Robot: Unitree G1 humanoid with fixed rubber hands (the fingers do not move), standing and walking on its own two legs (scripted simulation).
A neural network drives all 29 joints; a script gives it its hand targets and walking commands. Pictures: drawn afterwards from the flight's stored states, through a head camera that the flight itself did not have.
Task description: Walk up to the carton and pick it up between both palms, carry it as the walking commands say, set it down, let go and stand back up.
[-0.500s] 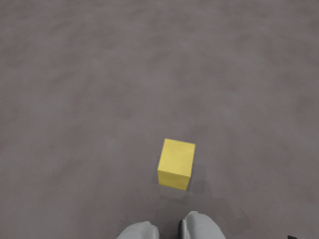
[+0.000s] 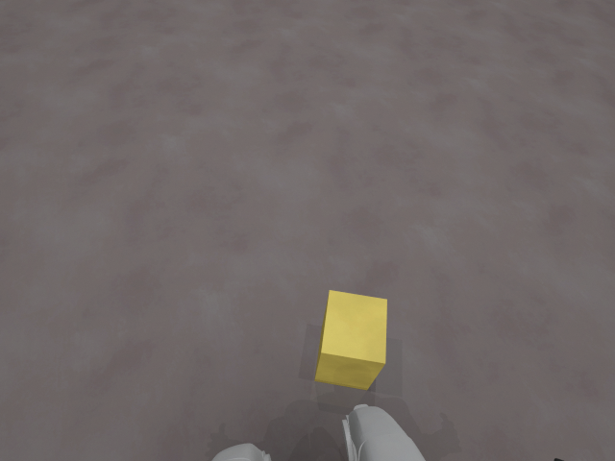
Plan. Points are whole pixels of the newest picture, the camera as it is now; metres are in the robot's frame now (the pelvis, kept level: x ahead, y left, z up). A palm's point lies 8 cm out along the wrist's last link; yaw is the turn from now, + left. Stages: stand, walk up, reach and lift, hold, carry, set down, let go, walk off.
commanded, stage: walk up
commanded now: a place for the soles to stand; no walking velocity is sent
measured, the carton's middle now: (349, 342) +0.47 -0.16 -0.61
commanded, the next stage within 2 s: none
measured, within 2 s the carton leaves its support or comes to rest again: neither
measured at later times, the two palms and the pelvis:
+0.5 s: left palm out of the picture +0.09 +0.28 -0.11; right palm out of the picture +0.04 -0.37 -0.10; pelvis +0.00 -0.03 -0.01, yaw -5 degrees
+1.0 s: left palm out of the picture +0.13 +0.24 -0.11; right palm out of the picture +0.04 -0.40 -0.10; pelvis +0.01 -0.07 -0.01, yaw -9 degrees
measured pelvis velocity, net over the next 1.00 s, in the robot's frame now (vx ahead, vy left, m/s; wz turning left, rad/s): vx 0.01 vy -0.07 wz -0.16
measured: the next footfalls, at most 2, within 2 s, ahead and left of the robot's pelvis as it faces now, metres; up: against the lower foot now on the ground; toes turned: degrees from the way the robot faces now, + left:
right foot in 0.20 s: +0.06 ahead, -0.20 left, +0.00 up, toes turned -8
